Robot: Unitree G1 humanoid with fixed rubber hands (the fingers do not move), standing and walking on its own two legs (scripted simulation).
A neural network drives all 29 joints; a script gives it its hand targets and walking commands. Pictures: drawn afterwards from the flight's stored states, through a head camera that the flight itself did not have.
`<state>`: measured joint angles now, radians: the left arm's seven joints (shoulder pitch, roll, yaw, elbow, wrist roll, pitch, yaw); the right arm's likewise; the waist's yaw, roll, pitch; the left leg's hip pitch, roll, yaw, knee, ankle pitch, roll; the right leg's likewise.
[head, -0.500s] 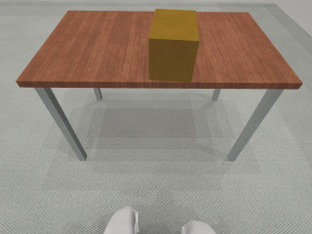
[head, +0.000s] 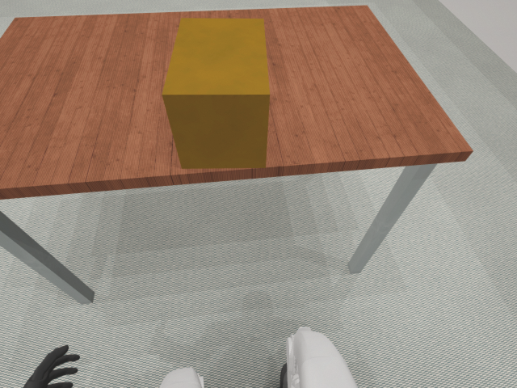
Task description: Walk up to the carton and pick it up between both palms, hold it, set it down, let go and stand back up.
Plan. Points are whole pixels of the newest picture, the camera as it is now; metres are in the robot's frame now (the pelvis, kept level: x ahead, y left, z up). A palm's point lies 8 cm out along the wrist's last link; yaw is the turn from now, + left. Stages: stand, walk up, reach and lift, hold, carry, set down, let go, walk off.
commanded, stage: walk up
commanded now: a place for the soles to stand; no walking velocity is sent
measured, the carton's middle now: (223, 92) +0.61 +0.03 +0.09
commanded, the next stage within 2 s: none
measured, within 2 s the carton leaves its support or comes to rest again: neither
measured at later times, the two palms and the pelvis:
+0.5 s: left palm out of the picture +0.13 +0.28 -0.11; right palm (438, 321) +0.20 -0.33 -0.11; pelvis +0.07 -0.03 +0.00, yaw +4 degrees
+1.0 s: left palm out of the picture +0.13 +0.30 -0.07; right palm (423, 315) +0.21 -0.29 -0.08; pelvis +0.07 -0.01 +0.04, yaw +6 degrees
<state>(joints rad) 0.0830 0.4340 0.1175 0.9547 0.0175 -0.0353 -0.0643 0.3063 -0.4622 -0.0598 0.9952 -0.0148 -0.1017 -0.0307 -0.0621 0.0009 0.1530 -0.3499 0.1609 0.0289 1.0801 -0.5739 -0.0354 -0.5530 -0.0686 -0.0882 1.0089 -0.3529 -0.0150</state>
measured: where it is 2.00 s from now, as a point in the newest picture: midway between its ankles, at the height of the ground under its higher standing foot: outside the picture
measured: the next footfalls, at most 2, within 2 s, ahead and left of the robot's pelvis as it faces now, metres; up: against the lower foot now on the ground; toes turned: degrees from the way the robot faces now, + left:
left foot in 0.30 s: +0.20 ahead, +0.11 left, +0.00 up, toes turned +8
left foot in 1.58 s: +0.16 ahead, +0.18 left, +0.00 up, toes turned +5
